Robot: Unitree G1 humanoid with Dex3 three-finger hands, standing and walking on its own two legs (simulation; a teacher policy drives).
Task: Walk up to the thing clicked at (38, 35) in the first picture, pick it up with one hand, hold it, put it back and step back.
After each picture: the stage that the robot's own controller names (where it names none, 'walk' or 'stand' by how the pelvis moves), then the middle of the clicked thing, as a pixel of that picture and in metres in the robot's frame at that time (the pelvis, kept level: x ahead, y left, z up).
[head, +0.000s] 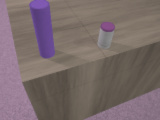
stand; (44, 32) +0.56 +0.16 +0.07
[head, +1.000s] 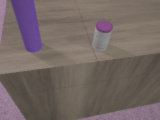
walk; (27, 22) +0.52 +0.22 +0.11
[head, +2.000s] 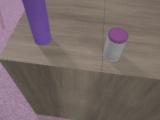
stand; (37, 14) +0.53 +0.18 +0.12
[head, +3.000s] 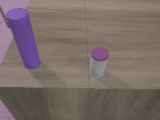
stand; (25, 42) +0.50 +0.22 +0.07
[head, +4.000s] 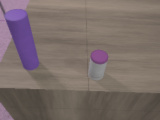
stand; (24, 43) +0.49 +0.22 +0.07
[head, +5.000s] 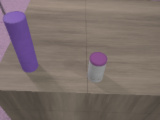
stand; (23, 45) +0.48 +0.22 +0.07
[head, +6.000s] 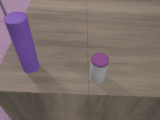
stand; (24, 46) +0.48 +0.22 +0.07
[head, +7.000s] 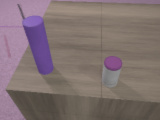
rise first; (40, 48) +0.48 +0.19 +0.07
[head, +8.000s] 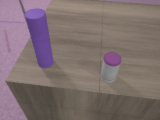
go down; (41, 41) +0.51 +0.19 +0.08
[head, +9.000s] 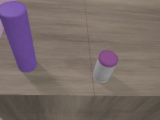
go down; (21, 42) +0.45 +0.18 +0.09
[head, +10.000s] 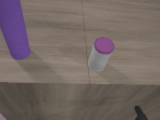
close in; (13, 27) +0.49 +0.18 +0.11
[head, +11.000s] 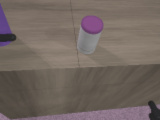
close; out of the picture +0.51 +0.20 +0.14
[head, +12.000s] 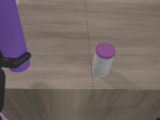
lift; (10, 36) +0.40 +0.19 +0.19
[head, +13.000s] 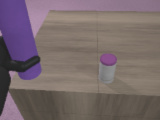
lift; (19, 37) +0.33 +0.16 +0.27
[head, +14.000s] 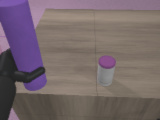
hold; (25, 49) +0.33 +0.15 +0.22
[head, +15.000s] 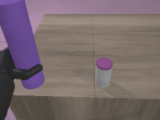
hold; (23, 47) +0.34 +0.16 +0.23
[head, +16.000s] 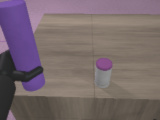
crouch; (24, 50) +0.34 +0.16 +0.22
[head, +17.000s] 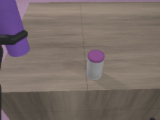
crouch; (6, 15) +0.44 +0.19 +0.25
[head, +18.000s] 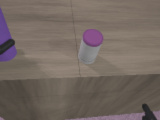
lower; out of the picture +0.49 +0.21 +0.11
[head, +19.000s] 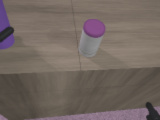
lower; out of the picture +0.51 +0.20 +0.14
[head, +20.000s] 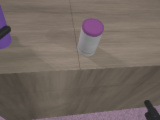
lower; out of the picture +0.51 +0.20 +0.14
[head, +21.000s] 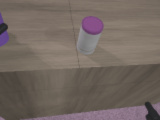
lower; out of the picture +0.52 +0.21 +0.14
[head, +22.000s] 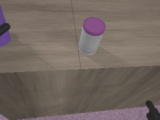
loosen; out of the picture +0.52 +0.21 +0.14
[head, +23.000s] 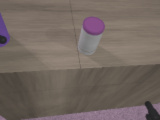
withdraw; out of the picture +0.51 +0.21 +0.14
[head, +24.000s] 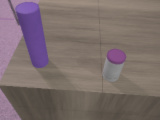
sink last; (34, 39) +0.48 +0.19 +0.10
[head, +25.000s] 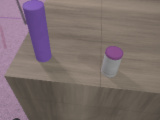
stand; (39, 34) +0.52 +0.20 +0.09
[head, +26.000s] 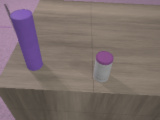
stand; (29, 43) +0.50 +0.20 +0.09
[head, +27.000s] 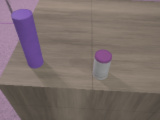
stand; (29, 42) +0.51 +0.21 +0.07
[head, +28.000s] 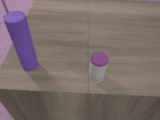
stand; (23, 44) +0.49 +0.23 +0.07
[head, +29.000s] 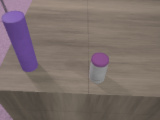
stand; (22, 45) +0.48 +0.23 +0.07
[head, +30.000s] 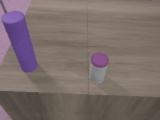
stand; (22, 45) +0.48 +0.23 +0.07
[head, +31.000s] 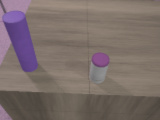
stand; (23, 45) +0.48 +0.22 +0.07
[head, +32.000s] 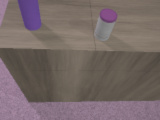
walk; out of the picture +0.60 +0.20 +0.09
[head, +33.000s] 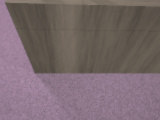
walk; out of the picture +0.88 +0.29 +0.10
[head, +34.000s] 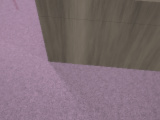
stand; out of the picture +1.13 +0.22 +0.09
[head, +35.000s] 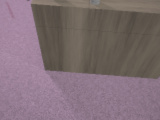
stand; out of the picture +1.10 +0.20 +0.07
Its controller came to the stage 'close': yes
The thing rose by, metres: 0.21
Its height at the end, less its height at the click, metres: +0.00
